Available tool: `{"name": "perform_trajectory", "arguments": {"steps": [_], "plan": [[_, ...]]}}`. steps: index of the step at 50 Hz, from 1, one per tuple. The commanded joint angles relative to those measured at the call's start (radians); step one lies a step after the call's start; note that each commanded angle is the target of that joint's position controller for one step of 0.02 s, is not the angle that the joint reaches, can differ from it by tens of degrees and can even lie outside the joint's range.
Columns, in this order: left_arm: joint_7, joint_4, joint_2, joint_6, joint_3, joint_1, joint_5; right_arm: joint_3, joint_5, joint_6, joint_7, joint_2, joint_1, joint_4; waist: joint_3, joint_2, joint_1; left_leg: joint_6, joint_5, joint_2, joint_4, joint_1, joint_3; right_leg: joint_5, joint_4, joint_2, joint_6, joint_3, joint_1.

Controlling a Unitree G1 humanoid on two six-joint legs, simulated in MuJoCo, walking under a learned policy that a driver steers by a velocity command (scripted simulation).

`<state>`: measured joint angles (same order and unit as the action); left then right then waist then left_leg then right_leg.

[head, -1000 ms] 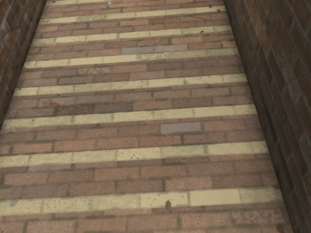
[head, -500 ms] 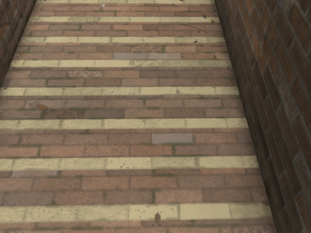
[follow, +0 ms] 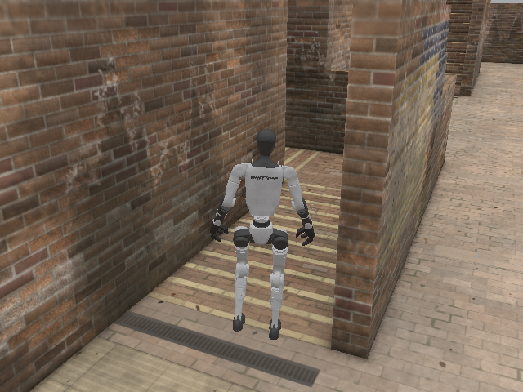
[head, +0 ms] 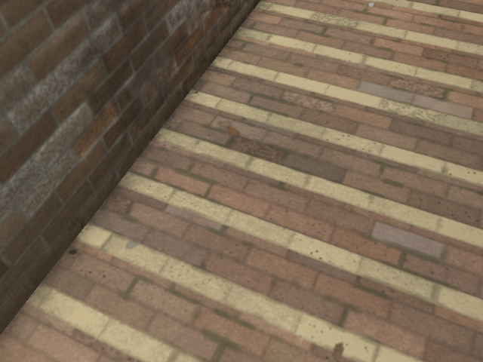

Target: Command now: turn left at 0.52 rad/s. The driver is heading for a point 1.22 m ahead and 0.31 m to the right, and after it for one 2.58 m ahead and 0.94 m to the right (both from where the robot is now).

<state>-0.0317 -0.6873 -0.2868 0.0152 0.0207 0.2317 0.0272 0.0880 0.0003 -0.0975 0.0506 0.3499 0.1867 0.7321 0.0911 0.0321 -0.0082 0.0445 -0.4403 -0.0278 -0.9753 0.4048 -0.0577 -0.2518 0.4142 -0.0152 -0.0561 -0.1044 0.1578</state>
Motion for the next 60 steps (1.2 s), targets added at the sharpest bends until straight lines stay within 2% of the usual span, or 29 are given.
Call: {"name": "perform_trajectory", "arguments": {"steps": [1,5,8,9,10,11,12,14,16,17,22,26,28,31,33,34,35,36,37,39,40,41,43,45,47,49,55,58,60], "plan": [[0.006,0.022,-0.185,-0.016,0.056,0.076,-0.014,0.000,-0.010,0.014,-0.006,0.046,-0.054,-0.094,-0.100,-0.184,-0.031,-0.016,-0.026,-0.019,0.104,0.064,0.029,0.624,-0.044,-0.265,-0.163,0.193,-0.177],[0.020,0.004,-0.182,-0.017,0.056,0.045,-0.011,-0.015,-0.014,0.026,-0.013,0.028,-0.053,-0.093,-0.133,-0.244,-0.021,-0.044,-0.019,-0.036,0.293,-0.088,0.088,0.676,0.008,-0.242,-0.145,0.156,-0.128],[0.019,-0.023,-0.182,-0.001,0.056,0.057,-0.031,-0.025,0.015,0.048,-0.028,0.026,0.006,-0.068,-0.144,-0.164,0.034,-0.086,0.276,-0.016,0.685,-0.321,0.068,0.543,0.108,-0.210,-0.062,0.107,-0.006],[0.022,-0.020,-0.106,0.001,0.032,0.108,-0.026,-0.024,0.037,0.062,-0.037,0.067,0.033,-0.062,-0.206,0.006,0.018,-0.119,0.403,0.176,0.740,-0.527,-0.149,0.262,0.222,-0.153,-0.005,0.067,0.160],[0.027,0.002,0.004,0.007,-0.004,0.124,-0.017,-0.032,0.020,0.071,-0.046,0.108,-0.005,-0.075,-0.185,0.183,-0.006,-0.247,0.831,0.430,0.694,-0.463,-0.341,-0.313,0.235,-0.027,0.042,0.032,0.245],[0.020,-0.032,-0.053,0.024,0.009,0.095,-0.020,-0.047,0.013,0.082,-0.056,0.034,0.022,-0.043,-0.180,0.098,0.042,-0.302,0.810,0.405,0.666,-0.383,-0.242,-0.360,0.296,-0.063,0.044,0.130,0.149],[0.026,-0.036,-0.078,0.028,0.018,0.081,-0.037,-0.060,0.016,0.088,-0.061,0.012,-0.035,-0.041,-0.125,0.112,0.013,-0.287,0.785,0.359,0.674,-0.359,-0.179,-0.332,0.329,-0.033,0.039,0.149,0.169],[0.034,-0.059,-0.151,0.026,0.054,0.087,-0.027,-0.046,0.011,0.082,-0.080,0.061,-0.066,-0.032,-0.072,0.137,-0.005,-0.235,0.853,0.288,0.658,-0.361,-0.071,-0.252,0.449,0.004,0.041,0.141,0.238],[0.042,-0.085,-0.142,0.030,0.064,0.131,-0.022,-0.037,0.005,0.073,-0.085,0.070,-0.043,-0.032,-0.092,0.107,-0.009,-0.238,0.946,0.286,0.638,-0.372,-0.006,-0.239,0.604,0.024,0.058,0.121,0.279],[0.046,-0.089,-0.135,0.039,0.065,0.128,-0.013,-0.037,0.011,0.069,-0.090,0.063,-0.053,-0.036,-0.091,0.092,-0.011,-0.235,0.896,0.287,0.644,-0.362,0.018,-0.208,0.656,0.027,0.077,0.128,0.295],[0.068,-0.041,-0.091,0.062,0.068,0.034,-0.014,-0.035,0.023,0.072,-0.103,0.030,-0.037,-0.036,-0.043,0.108,0.017,-0.251,0.579,0.308,0.704,-0.347,0.069,-0.137,0.649,-0.014,0.118,0.092,0.389],[0.090,0.006,-0.060,0.068,0.061,-0.016,-0.011,-0.022,0.030,0.089,-0.094,0.048,-0.015,-0.026,-0.071,0.102,0.027,-0.258,0.573,0.350,0.677,-0.375,0.109,-0.138,0.505,-0.040,0.100,0.069,0.356],[0.105,0.012,-0.067,0.076,0.068,0.007,-0.016,-0.022,0.048,0.097,-0.093,0.051,-0.038,-0.038,-0.078,0.101,0.008,-0.237,0.541,0.343,0.642,-0.332,0.140,-0.140,0.417,-0.033,0.083,0.044,0.267],[0.111,0.050,-0.083,0.083,0.074,-0.022,-0.023,-0.004,0.036,0.102,-0.071,0.090,-0.034,-0.043,-0.091,0.118,0.012,-0.206,0.546,0.382,0.581,-0.310,0.163,-0.167,0.325,-0.031,0.051,0.012,0.193],[0.115,0.069,-0.114,0.082,0.084,-0.029,-0.018,0.010,0.040,0.107,-0.057,0.127,-0.016,-0.052,-0.128,0.110,0.021,-0.160,-0.019,0.397,0.610,-0.234,0.166,-0.191,0.246,-0.013,0.004,-0.022,0.083],[0.117,0.036,-0.137,0.076,0.096,0.069,-0.011,0.008,0.041,0.105,-0.060,0.113,-0.039,-0.062,-0.129,0.080,-0.031,-0.121,-0.301,0.362,0.551,-0.096,0.202,-0.206,0.194,0.001,-0.037,-0.021,-0.075],[0.100,-0.039,-0.183,0.056,0.116,0.257,-0.005,-0.007,0.053,0.093,-0.052,0.057,-0.066,-0.070,-0.127,-0.125,-0.096,-0.081,-0.422,0.256,0.281,0.063,0.283,-0.351,0.067,-0.033,-0.094,0.121,-0.207],[0.083,-0.030,-0.301,0.036,0.140,0.325,-0.015,-0.039,0.063,0.088,-0.039,-0.038,-0.144,-0.135,-0.033,-0.428,-0.142,-0.011,-0.373,0.050,-0.120,0.417,0.306,-0.782,-0.196,-0.293,-0.233,0.706,-0.235],[0.062,-0.001,-0.240,0.030,0.119,0.292,-0.014,-0.040,0.087,0.113,-0.036,-0.006,-0.249,-0.185,0.049,-0.258,-0.149,-0.018,-0.209,0.032,-0.224,0.524,0.043,-0.845,-0.319,-0.339,-0.276,0.892,-0.118],[0.029,0.026,-0.229,0.022,0.113,0.148,-0.022,-0.024,0.064,0.157,-0.017,0.061,-0.146,-0.147,0.056,-0.186,-0.036,-0.007,0.046,0.092,-0.191,0.471,0.000,-0.620,-0.275,-0.256,-0.234,0.712,-0.064],[0.026,0.039,-0.227,0.012,0.112,0.115,-0.019,-0.019,0.074,0.168,-0.012,0.080,-0.097,-0.116,0.016,-0.152,-0.011,0.000,0.111,0.094,-0.139,0.411,0.014,-0.485,-0.273,-0.202,-0.204,0.629,-0.076],[0.028,0.048,-0.187,-0.002,0.101,0.105,-0.020,-0.020,0.079,0.168,-0.008,0.075,-0.072,-0.099,-0.020,-0.136,-0.010,0.010,0.172,0.091,-0.111,0.365,0.026,-0.383,-0.265,-0.162,-0.196,0.572,-0.078],[0.035,0.024,-0.171,-0.030,0.097,0.156,-0.025,-0.027,0.072,0.156,-0.008,0.054,-0.085,-0.100,-0.036,-0.108,-0.020,0.024,0.233,0.077,-0.064,0.359,0.032,-0.271,-0.257,-0.128,-0.201,0.531,-0.098],[0.035,-0.004,-0.156,-0.054,0.095,0.203,-0.024,-0.037,0.062,0.147,-0.004,0.041,-0.146,-0.106,-0.026,-0.083,-0.056,0.036,0.316,0.079,0.027,0.419,0.046,-0.211,-0.283,-0.131,-0.200,0.496,-0.152],[0.021,-0.036,-0.135,-0.074,0.089,0.277,-0.028,-0.040,0.062,0.145,0.002,0.019,-0.204,-0.120,-0.018,-0.122,-0.093,0.033,0.378,0.077,0.118,0.459,0.035,-0.161,-0.312,-0.148,-0.186,0.500,-0.212],[0.014,-0.050,-0.178,-0.089,0.097,0.299,-0.028,-0.043,0.052,0.150,0.008,0.025,-0.251,-0.122,0.004,-0.112,-0.108,0.018,0.425,0.081,0.161,0.507,0.052,-0.130,-0.340,-0.177,-0.161,0.468,-0.255],[0.019,-0.106,-0.150,-0.134,0.077,0.334,-0.016,-0.054,0.050,0.147,0.032,0.012,-0.362,-0.163,0.105,-0.130,-0.120,-0.073,0.446,0.076,0.207,0.535,0.118,0.069,-0.442,-0.203,-0.109,0.282,-0.288],[0.025,-0.139,-0.152,-0.141,0.063,0.302,-0.005,-0.063,0.049,0.142,0.043,-0.016,-0.359,-0.186,0.104,-0.120,-0.090,-0.156,0.411,0.002,0.327,0.345,0.189,0.429,-0.444,-0.198,-0.077,0.114,-0.249],[0.021,-0.153,-0.177,-0.137,0.054,0.299,0.011,-0.061,0.046,0.127,0.031,-0.007,-0.276,-0.173,-0.013,-0.189,-0.019,-0.203,0.281,-0.083,0.305,0.124,0.250,1.100,-0.221,-0.216,-0.054,0.047,-0.275]]}}
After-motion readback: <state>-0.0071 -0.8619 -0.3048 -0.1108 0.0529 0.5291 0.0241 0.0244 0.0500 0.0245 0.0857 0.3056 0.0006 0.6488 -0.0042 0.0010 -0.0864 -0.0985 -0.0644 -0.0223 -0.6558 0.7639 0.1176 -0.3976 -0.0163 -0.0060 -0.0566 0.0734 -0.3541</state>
